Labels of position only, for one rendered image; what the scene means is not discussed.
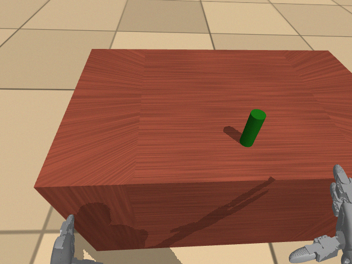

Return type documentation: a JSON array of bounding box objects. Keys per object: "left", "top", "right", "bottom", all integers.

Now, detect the left robot hand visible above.
[{"left": 50, "top": 214, "right": 103, "bottom": 264}]

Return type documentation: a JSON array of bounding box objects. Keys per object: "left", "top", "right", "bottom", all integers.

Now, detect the can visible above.
[{"left": 240, "top": 109, "right": 266, "bottom": 147}]

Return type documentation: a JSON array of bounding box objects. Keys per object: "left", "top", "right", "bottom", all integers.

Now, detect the right robot hand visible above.
[{"left": 289, "top": 164, "right": 352, "bottom": 263}]

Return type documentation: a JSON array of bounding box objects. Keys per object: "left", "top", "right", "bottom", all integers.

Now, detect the right robot arm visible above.
[{"left": 341, "top": 250, "right": 352, "bottom": 264}]

